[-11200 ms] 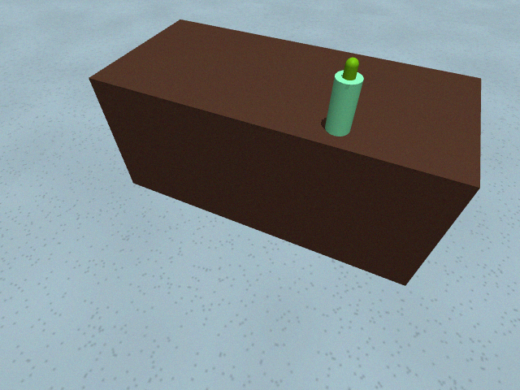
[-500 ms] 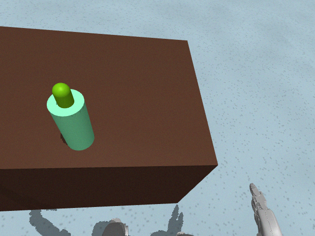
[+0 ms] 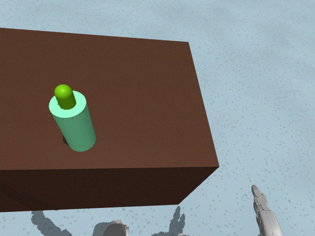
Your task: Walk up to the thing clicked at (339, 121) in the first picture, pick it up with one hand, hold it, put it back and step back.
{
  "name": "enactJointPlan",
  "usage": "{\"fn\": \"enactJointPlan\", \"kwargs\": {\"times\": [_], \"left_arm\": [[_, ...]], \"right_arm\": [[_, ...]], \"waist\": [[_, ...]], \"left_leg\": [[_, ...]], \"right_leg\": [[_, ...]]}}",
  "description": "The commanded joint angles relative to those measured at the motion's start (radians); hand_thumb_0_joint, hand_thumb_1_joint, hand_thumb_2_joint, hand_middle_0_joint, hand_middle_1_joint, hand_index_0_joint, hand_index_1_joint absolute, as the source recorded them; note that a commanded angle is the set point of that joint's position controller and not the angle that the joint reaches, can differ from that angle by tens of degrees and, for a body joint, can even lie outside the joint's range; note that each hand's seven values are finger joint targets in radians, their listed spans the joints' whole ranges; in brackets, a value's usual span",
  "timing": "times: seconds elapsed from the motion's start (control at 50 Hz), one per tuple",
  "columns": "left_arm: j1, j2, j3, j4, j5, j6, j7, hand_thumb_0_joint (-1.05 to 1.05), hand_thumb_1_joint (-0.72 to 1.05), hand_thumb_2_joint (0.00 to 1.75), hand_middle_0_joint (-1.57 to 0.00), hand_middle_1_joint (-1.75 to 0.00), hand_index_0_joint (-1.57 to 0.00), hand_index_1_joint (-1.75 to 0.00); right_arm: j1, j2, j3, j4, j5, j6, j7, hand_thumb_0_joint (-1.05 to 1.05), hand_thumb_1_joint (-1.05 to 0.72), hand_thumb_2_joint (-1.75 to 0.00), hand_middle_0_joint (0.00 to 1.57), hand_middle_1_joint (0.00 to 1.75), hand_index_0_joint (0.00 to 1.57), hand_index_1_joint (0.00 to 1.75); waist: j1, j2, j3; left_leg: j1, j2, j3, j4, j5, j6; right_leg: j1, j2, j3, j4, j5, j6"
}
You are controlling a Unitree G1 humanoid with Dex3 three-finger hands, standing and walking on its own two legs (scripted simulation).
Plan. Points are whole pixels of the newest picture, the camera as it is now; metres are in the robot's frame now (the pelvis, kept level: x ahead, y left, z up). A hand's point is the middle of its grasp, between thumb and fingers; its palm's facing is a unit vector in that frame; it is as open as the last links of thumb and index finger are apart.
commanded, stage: approach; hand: left
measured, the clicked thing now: (73, 118) +0.42 +0.22 +0.01
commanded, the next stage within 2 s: close in in 0.20 s
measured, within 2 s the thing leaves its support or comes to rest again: neither
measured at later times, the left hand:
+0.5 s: hand (54, 139) +0.39 +0.28 -0.06, palm faces +0.22 -0.97 +0.06, open 17.7 cm
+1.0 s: hand (73, 133) +0.40 +0.23 -0.04, palm faces +0.21 -0.98 +0.04, open 17.7 cm
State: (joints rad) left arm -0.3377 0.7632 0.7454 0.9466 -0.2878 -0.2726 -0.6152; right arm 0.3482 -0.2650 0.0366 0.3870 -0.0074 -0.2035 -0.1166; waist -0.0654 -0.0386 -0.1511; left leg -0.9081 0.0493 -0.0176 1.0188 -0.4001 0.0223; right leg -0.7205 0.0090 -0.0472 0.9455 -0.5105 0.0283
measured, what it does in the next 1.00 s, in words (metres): stands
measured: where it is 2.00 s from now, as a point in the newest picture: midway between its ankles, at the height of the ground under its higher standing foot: outside the picture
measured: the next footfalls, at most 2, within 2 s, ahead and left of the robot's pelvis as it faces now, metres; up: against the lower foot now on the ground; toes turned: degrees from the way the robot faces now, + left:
none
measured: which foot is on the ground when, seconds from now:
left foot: down 0.00-1.00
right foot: down 0.00-1.00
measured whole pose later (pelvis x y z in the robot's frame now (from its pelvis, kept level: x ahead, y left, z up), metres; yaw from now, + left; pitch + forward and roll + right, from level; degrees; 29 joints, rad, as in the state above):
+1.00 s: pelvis -0.02 -0.01 -0.05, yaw -2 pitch +22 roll -4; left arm -0.45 0.40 0.47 0.85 -0.15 -0.53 -0.15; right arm 0.47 -0.26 -0.04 -0.04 -0.05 -0.05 0.03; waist -0.16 -0.04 -0.14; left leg -1.18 0.07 -0.03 1.23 -0.44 0.01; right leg -1.01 0.03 -0.04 1.21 -0.58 0.01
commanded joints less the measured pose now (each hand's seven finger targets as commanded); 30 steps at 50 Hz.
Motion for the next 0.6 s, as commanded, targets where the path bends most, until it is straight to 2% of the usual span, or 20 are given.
{"fn": "enactJointPlan", "kwargs": {"times": [0.0, 0.06, 0.08, 0.14, 0.16, 0.22, 0.26, 0.28, 0.32, 0.34, 0.36, 0.38, 0.4, 0.42, 0.44, 0.46, 0.48, 0.5, 0.52, 0.58], "left_arm": [[-0.216, 0.239, -0.02, -0.147, -0.032, -0.055, 0.003, 0.0, -0.61, 0.04, -0.05, -0.05, -0.04, -0.06], [-0.249, 0.181, -0.054, -0.142, -0.036, -0.085, 0.018, 0.0, -0.61, 0.04, -0.05, -0.05, -0.04, -0.06], [-0.272, 0.17, -0.06, -0.159, -0.035, -0.097, 0.028, 0.0, -0.61, 0.04, -0.04, -0.05, -0.04, -0.06], [-0.301, 0.125, -0.084, -0.162, -0.026, -0.128, 0.056, 0.0, -0.61, 0.03, -0.05, -0.05, -0.05, -0.05], [-0.309, 0.111, -0.091, -0.17, -0.026, -0.144, 0.068, 0.0, -0.61, 0.03, -0.05, -0.05, -0.05, -0.05], [-0.322, 0.15, -0.071, -0.169, 0.006, -0.185, 0.128, 0.0, -0.61, 0.04, -0.06, -0.05, -0.06, -0.06], [-0.312, 0.142, -0.076, -0.153, 0.027, -0.217, 0.16, 0.0, -0.61, 0.04, -0.06, -0.06, -0.06, -0.07], [-0.3, 0.121, -0.072, -0.146, 0.03, -0.235, 0.176, 0.0, -0.61, 0.04, -0.07, -0.06, -0.06, -0.07], [-0.317, 0.131, -0.046, -0.203, 0.034, -0.279, 0.204, 0.0, -0.61, 0.01, -0.06, -0.05, -0.06, -0.04], [-0.312, 0.154, -0.023, -0.23, 0.039, -0.293, 0.222, 0.0, -0.61, 0.01, -0.06, -0.05, -0.07, -0.04], [-0.314, 0.151, -0.024, -0.266, 0.047, -0.31, 0.239, 0.0, -0.61, 0.01, -0.06, -0.05, -0.07, -0.04], [-0.332, 0.11, -0.052, -0.283, 0.055, -0.32, 0.249, 0.0, -0.6, 0.01, -0.07, -0.04, -0.07, -0.04], [-0.325, 0.065, -0.081, -0.278, 0.06, -0.323, 0.263, 0.0, -0.6, 0.01, -0.07, -0.04, -0.07, -0.04], [-0.315, 0.044, -0.101, -0.295, 0.062, -0.326, 0.277, 0.0, -0.57, 0.01, -0.07, -0.04, -0.07, -0.04], [-0.322, -0.009, -0.134, -0.261, 0.066, -0.322, 0.284, 0.0, -0.59, 0.01, -0.07, -0.04, -0.07, -0.04], [-0.312, -0.028, -0.15, -0.264, 0.071, -0.314, 0.296, 0.0, -0.6, 0.01, -0.07, -0.04, -0.07, -0.04], [-0.321, -0.019, -0.14, -0.29, 0.068, -0.314, 0.306, 0.0, -0.61, 0.0, -0.07, -0.04, -0.08, -0.04], [-0.345, -0.017, -0.156, -0.339, 0.07, -0.314, 0.319, 0.0, -0.61, 0.0, -0.08, -0.04, -0.09, -0.04], [-0.319, -0.048, -0.168, -0.304, 0.075, -0.309, 0.325, 0.0, -0.61, 0.0, -0.08, -0.03, -0.09, -0.03], [-0.289, -0.073, -0.19, -0.279, 0.086, -0.299, 0.362, 0.0, -0.61, 0.0, -0.07, -0.04, -0.08, -0.03]], "right_arm": [[-0.024, -0.173, -0.087, -0.182, 0.007, -0.058, -0.016, 0.0, 0.54, -0.05, 0.05, 0.05, 0.05, 0.05], [0.016, -0.181, -0.101, -0.204, 0.002, -0.055, -0.01, 0.0, 0.54, -0.05, 0.05, 0.05, 0.05, 0.05], [0.024, -0.194, -0.12, -0.219, 0.001, -0.054, -0.008, 0.0, 0.55, -0.05, 0.05, 0.05, 0.05, 0.05], [0.069, -0.176, -0.112, -0.233, -0.006, -0.046, 0.008, 0.0, 0.55, -0.05, 0.05, 0.05, 0.05, 0.05], [0.064, -0.186, -0.13, -0.246, -0.008, -0.045, 0.012, 0.0, 0.55, -0.05, 0.05, 0.05, 0.05, 0.05], [0.071, -0.207, -0.159, -0.315, -0.019, -0.036, 0.029, 0.0, 0.54, -0.05, 0.05, 0.05, 0.05, 0.05], [0.065, -0.195, -0.164, -0.321, -0.025, -0.025, 0.047, 0.0, 0.54, -0.05, 0.05, 0.05, 0.05, 0.05], [0.073, -0.176, -0.15, -0.31, -0.029, -0.018, 0.06, 0.0, 0.53, -0.05, 0.05, 0.05, 0.05, 0.05], [0.039, -0.191, -0.18, -0.368, -0.038, -0.015, 0.077, 0.0, 0.54, -0.05, 0.05, 0.05, 0.05, 0.05], [0.05, -0.19, -0.176, -0.384, -0.041, -0.013, 0.085, 0.0, 0.54, -0.05, 0.05, 0.05, 0.05, 0.05], [0.042, -0.2, -0.19, -0.414, -0.044, -0.009, 0.093, 0.0, 0.53, -0.05, 0.05, 0.05, 0.05, 0.05], [0.062, -0.182, -0.176, -0.449, -0.049, -0.008, 0.1, 0.0, 0.52, -0.05, 0.05, 0.05, 0.05, 0.05], [0.072, -0.186, -0.19, -0.444, -0.053, -0.003, 0.105, 0.0, 0.51, -0.05, 0.05, 0.05, 0.05, 0.05], [0.071, -0.185, -0.183, -0.462, -0.054, 0.001, 0.109, 0.0, 0.51, -0.05, 0.05, 0.05, 0.05, 0.05], [0.096, -0.185, -0.194, -0.463, -0.055, 0.009, 0.108, 0.0, 0.51, -0.06, 0.05, 0.05, 0.05, 0.05], [0.093, -0.175, -0.18, -0.476, -0.055, 0.015, 0.109, 0.0, 0.51, -0.06, 0.05, 0.05, 0.05, 0.05], [0.103, -0.186, -0.193, -0.474, -0.055, 0.016, 0.108, 0.0, 0.51, -0.06, 0.05, 0.05, 0.05, 0.05], [0.112, -0.18, -0.191, -0.466, -0.054, 0.026, 0.109, 0.0, 0.51, -0.05, 0.05, 0.05, 0.05, 0.05], [0.12, -0.177, -0.19, -0.48, -0.055, 0.03, 0.109, 0.0, 0.51, -0.05, 0.05, 0.05, 0.05, 0.05], [0.124, -0.178, -0.199, -0.489, -0.045, 0.045, 0.109, 0.0, 0.52, -0.05, 0.05, 0.05, 0.05, 0.05]], "waist": [[-0.001, 0.193, -0.226], [-0.035, 0.157, -0.246], [-0.046, 0.141, -0.266], [-0.056, 0.148, -0.283], [-0.062, 0.162, -0.277], [-0.063, 0.151, -0.314], [-0.052, 0.197, -0.297], [-0.037, 0.2, -0.306], [-0.027, 0.274, -0.377], [-0.012, 0.294, -0.411], [-0.01, 0.325, -0.471], [-0.023, 0.353, -0.514], [-0.027, 0.367, -0.521], [-0.028, 0.371, -0.544], [-0.056, 0.352, -0.535], [-0.05, 0.337, -0.544], [-0.05, 0.349, -0.552], [-0.044, 0.363, -0.555], [-0.054, 0.333, -0.538], [-0.062, 0.251, -0.397]], "left_leg": [[0.413, 0.005, -0.053, -0.159, 0.175, -0.016], [0.415, 0.008, -0.058, -0.139, 0.165, -0.013], [0.417, 0.005, -0.055, -0.127, 0.165, -0.012], [0.424, 0.004, -0.057, -0.097, 0.181, -0.018], [0.421, 0.004, -0.053, -0.087, 0.186, -0.018], [0.381, -0.007, -0.042, -0.032, 0.218, -0.013], [0.35, -0.009, -0.04, -0.007, 0.225, -0.019], [0.332, -0.009, -0.043, 0.01, 0.249, -0.019], [0.356, -0.006, -0.045, 0.039, 0.29, -0.028], [0.362, -0.006, -0.048, 0.047, 0.317, -0.031], [0.392, -0.005, -0.048, 0.061, 0.359, -0.033], [0.423, -0.002, -0.051, 0.074, 0.4, -0.037], [0.432, 0.003, -0.059, 0.073, 0.413, -0.044], [0.449, 0.004, -0.059, 0.077, 0.44, -0.044], [0.428, 0.006, -0.061, 0.087, 0.426, -0.041], [0.407, 0.007, -0.062, 0.088, 0.405, -0.038], [0.414, 0.009, -0.068, 0.087, 0.402, -0.043], [0.409, 0.006, -0.061, 0.081, 0.364, -0.04], [0.393, 0.008, -0.063, 0.081, 0.347, -0.038], [0.267, 0.004, -0.05, 0.054, 0.172, -0.024]], "right_leg": [[-0.13, 0.034, -0.026, -0.099, 0.149, -0.048], [-0.156, 0.032, -0.026, -0.089, 0.148, -0.046], [-0.155, 0.03, -0.022, -0.088, 0.155, -0.045], [-0.2, 0.03, -0.021, -0.064, 0.161, -0.045], [-0.214, 0.027, -0.017, -0.056, 0.165, -0.046], [-0.211, 0.02, -0.004, -0.033, 0.205, -0.044], [-0.24, 0.018, 0.0, -0.005, 0.205, -0.047], [-0.258, 0.019, -0.002, 0.015, 0.212, -0.05], [-0.272, 0.02, -0.002, 0.048, 0.22, -0.052], [-0.258, 0.019, -0.004, 0.067, 0.233, -0.054], [-0.254, 0.02, -0.003, 0.08, 0.254, -0.055], [-0.252, 0.021, -0.004, 0.089, 0.276, -0.055], [-0.27, 0.025, -0.01, 0.097, 0.266, -0.058], [-0.261, 0.025, -0.009, 0.102, 0.284, -0.058], [-0.276, 0.03, -0.011, 0.101, 0.283, -0.057], [-0.274, 0.033, -0.009, 0.101, 0.278, -0.056], [-0.288, 0.035, -0.013, 0.109, 0.266, -0.057], [-0.273, 0.034, -0.007, 0.103, 0.252, -0.056], [-0.286, 0.037, -0.012, 0.105, 0.244, -0.056], [-0.29, 0.037, -0.004, 0.083, 0.165, -0.051]]}}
